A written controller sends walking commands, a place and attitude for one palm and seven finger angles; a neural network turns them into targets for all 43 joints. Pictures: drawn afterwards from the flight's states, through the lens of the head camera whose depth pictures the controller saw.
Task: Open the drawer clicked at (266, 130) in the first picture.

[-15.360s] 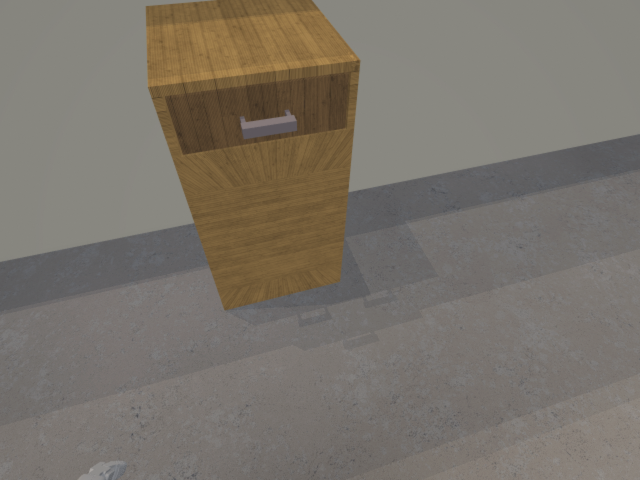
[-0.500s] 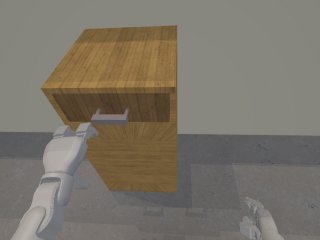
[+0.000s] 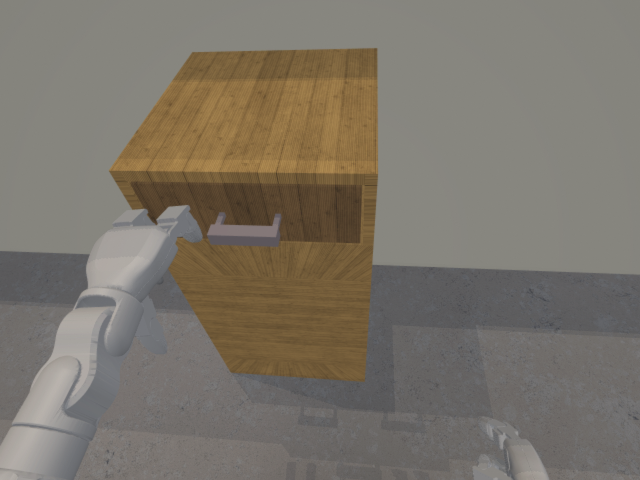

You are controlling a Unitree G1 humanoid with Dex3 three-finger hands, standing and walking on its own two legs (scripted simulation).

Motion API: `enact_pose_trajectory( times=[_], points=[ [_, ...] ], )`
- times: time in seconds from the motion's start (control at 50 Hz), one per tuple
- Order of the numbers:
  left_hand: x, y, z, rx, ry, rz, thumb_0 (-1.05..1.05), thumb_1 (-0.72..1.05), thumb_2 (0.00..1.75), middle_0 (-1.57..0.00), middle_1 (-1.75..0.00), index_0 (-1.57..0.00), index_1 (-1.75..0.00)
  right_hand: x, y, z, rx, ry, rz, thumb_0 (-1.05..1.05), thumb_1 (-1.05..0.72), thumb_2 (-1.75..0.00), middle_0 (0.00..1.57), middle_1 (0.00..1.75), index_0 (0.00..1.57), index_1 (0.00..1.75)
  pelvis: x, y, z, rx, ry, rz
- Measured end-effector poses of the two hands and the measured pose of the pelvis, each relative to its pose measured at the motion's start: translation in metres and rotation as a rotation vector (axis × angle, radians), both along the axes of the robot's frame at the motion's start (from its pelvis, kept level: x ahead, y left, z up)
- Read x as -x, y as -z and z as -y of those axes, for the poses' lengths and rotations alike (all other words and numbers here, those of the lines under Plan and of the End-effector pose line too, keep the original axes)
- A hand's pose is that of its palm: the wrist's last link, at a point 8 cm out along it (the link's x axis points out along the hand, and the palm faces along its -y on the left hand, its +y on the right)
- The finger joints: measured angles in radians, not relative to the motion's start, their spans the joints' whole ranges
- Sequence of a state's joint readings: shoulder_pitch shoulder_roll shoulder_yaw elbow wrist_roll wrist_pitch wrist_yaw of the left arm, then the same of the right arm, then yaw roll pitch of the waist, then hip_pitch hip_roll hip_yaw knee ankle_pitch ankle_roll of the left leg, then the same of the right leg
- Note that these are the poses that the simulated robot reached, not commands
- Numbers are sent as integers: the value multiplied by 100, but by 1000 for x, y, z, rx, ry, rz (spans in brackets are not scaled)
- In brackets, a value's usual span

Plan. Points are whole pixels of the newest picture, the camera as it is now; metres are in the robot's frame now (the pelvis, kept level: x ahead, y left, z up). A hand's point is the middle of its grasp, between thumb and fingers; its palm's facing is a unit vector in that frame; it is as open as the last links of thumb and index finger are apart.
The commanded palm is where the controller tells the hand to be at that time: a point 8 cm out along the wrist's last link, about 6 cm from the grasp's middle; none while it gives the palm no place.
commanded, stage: raise the hand with hooked fingers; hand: left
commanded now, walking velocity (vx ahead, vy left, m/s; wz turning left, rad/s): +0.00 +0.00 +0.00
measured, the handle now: (246, 226) +0.50 +0.20 -0.01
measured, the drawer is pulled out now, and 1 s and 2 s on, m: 0.00 0.00 0.00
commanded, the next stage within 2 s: move the hooked fingers above the handle in 0.18 s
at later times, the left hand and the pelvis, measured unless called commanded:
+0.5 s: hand (176, 285) +0.31 +0.22 +0.09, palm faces +0.05 -0.08 -1.00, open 13.8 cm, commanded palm +0.29 +0.23 +0.15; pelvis -0.02 -0.01 +0.00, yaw +0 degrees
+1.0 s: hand (208, 254) +0.37 +0.21 +0.07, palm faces +0.00 -0.06 -1.00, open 13.8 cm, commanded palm +0.36 +0.21 +0.13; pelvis +0.00 -0.02 -0.01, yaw +0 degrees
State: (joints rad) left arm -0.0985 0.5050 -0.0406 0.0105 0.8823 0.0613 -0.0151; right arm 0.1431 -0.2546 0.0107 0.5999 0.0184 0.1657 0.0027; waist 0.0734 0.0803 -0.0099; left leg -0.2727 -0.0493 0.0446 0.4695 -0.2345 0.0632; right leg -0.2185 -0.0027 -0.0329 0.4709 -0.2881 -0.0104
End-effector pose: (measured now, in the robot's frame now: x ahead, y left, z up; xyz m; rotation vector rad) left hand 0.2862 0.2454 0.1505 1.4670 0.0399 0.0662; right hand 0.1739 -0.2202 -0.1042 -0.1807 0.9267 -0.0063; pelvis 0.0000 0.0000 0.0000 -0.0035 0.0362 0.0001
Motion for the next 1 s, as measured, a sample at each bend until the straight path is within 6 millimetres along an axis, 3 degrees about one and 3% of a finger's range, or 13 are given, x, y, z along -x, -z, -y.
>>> enact_pose_trajectory(
  times=[0.18,0.3,0.46,0.6,0.86,1.0],
  points=[
    [12,1,2,-7,37,63,0,-49,30,-32,-120,-32,-120,16,4,8,25,20,-31,1,-90,-90,20,30,20,30,7,1,-1,1,-1,0],
    [13,-2,-1,-16,-11,62,0,-49,30,-32,-120,-32,-120,13,2,3,2,17,-5,2,-90,-90,20,30,20,30,11,0,0,-1,-2,7],
    [8,3,18,-18,29,28,0,-49,30,-32,-120,-32,-120,5,-3,-2,-13,-2,42,1,-90,-90,20,30,20,30,16,0,5,-4,-7,15],
    [-10,9,25,-36,31,18,0,-49,30,-32,-120,-32,-120,10,-1,7,-1,13,33,1,-90,-90,21,30,20,30,17,1,13,-7,-4,5],
    [-48,20,29,-43,34,-25,0,-49,30,-32,-120,-32,-120,43,14,49,59,110,-76,1,-90,-90,20,30,20,30,6,5,23,-11,4,-43],
    [-67,27,36,-47,43,-16,0,-49,30,-32,-120,-32,-120,52,21,60,69,151,-125,1,-90,-90,20,30,20,30,-2,7,25,-13,8,-73]
  ],
)
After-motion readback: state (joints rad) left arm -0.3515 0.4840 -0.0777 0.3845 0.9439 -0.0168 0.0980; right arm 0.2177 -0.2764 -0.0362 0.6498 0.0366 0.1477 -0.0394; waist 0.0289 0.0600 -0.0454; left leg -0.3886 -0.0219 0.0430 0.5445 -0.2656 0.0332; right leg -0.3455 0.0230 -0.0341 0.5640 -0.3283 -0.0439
